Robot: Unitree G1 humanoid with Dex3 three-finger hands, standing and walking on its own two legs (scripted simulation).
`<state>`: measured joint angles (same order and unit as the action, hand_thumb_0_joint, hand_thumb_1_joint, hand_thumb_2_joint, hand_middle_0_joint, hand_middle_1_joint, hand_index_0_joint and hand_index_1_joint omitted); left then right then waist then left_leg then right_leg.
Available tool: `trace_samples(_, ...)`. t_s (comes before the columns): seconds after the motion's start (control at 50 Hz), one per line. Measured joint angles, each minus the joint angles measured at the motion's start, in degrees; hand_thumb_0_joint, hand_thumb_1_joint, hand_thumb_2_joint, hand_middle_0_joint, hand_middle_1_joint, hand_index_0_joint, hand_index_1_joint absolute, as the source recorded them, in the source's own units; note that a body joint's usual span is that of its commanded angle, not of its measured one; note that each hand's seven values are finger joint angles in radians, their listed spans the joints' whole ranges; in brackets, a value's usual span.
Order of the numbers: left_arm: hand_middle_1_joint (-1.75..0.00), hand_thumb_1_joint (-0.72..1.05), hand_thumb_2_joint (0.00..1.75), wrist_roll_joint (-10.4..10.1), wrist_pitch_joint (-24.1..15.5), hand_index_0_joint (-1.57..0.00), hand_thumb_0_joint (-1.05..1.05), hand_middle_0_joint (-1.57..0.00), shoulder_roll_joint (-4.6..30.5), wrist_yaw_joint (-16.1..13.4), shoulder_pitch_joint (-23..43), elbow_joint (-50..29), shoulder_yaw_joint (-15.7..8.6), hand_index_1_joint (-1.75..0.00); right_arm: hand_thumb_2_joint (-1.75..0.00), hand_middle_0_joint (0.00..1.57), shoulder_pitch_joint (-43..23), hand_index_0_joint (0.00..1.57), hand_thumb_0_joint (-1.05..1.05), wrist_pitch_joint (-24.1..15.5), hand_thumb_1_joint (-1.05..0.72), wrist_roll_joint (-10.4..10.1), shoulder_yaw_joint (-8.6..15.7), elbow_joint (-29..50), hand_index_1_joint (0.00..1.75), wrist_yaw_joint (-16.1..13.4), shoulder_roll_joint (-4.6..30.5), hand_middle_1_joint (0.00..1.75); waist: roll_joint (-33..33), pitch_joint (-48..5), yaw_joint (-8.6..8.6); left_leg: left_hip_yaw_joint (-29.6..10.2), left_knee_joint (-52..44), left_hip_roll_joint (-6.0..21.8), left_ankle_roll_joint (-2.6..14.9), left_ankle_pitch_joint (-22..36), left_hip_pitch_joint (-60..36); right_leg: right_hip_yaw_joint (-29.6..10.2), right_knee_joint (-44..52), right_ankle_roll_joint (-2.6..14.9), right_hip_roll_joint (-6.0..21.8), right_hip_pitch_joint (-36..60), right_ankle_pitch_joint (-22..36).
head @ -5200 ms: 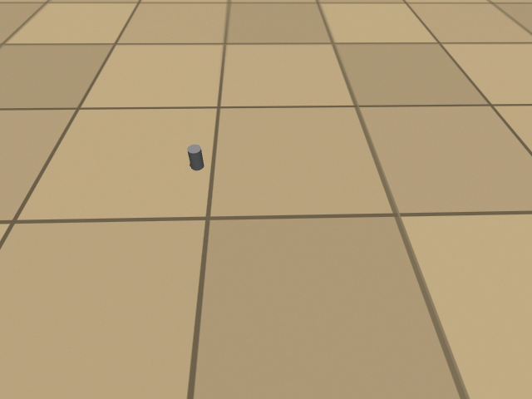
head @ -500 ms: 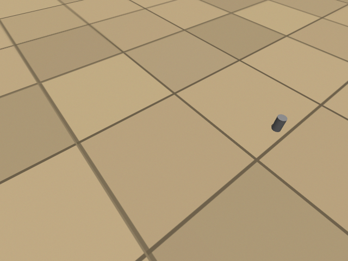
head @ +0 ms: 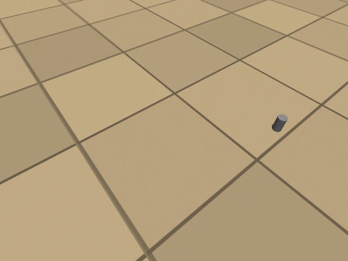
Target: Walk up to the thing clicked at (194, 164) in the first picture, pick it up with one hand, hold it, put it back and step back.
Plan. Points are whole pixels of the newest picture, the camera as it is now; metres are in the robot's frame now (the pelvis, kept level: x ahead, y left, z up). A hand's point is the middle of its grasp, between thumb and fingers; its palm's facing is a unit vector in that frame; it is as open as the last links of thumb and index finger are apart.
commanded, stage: stand
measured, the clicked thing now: (279, 123) +1.14 -0.83 -0.72
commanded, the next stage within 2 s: walk up in 0.78 s
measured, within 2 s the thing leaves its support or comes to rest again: neither
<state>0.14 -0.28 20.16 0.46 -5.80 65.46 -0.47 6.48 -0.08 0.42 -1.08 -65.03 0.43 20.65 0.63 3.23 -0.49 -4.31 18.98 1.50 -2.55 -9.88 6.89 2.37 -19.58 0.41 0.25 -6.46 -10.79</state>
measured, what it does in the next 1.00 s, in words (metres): stands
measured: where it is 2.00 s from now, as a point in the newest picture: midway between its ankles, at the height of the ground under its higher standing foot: outside the picture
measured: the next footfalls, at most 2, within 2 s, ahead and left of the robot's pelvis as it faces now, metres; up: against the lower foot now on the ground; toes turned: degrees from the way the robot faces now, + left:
right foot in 1.38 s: -0.01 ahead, -0.09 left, +0.00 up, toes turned -22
left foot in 1.76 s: +0.10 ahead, +0.12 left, +0.00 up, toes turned -36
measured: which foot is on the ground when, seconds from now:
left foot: down 0.00-1.00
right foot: down 0.00-1.00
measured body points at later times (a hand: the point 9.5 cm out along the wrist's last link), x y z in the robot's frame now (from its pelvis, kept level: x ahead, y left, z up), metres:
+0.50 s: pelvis +0.01 +0.00 +0.00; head +0.02 +0.00 +0.45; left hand +0.08 +0.31 -0.13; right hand +0.08 -0.30 -0.14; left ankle +0.01 +0.15 -0.75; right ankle +0.00 -0.11 -0.75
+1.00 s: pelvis +0.00 +0.04 -0.01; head +0.05 +0.04 +0.43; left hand +0.10 +0.35 -0.15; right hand +0.08 -0.30 -0.12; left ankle +0.01 +0.16 -0.75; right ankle +0.00 -0.11 -0.75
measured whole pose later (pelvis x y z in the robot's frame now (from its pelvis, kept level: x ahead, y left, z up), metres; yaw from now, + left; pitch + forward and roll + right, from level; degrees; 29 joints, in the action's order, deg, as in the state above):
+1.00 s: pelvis +0.00 +0.04 -0.01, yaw -9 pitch +0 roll +0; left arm 1.1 1.2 22.1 -0.1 -10.2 56.0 -2.7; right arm 3.2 0.5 0.1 3.6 -54.4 1.3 23.1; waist -0.8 7.0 -1.2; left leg -1.3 32.3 -0.3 1.9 -20.7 14.4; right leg -7.3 -30.3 -1.5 -0.7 -16.6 -13.6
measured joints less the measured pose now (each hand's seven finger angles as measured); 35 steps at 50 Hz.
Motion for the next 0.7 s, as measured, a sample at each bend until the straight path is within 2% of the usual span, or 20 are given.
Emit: trace_samples(0.7, -0.3, 0.9, 0.9, 0.07, -0.1, -0.2, 0.0, -0.2, 0.11, -0.2, -0.01, -0.54, 0.05, -0.3, -0.9, 0.21, 0.1, 0.2, 0.0, 0.09, -0.9, 0.05, 0.0, 0.47, 0.3, -0.1, -0.14, 0.3, -0.21, -0.03, 0.09, 0.37, -0.13, -0.17, 0.3, -0.8, -0.41, -0.32, 0.42, -0.3, 0.19, 0.45, -0.56)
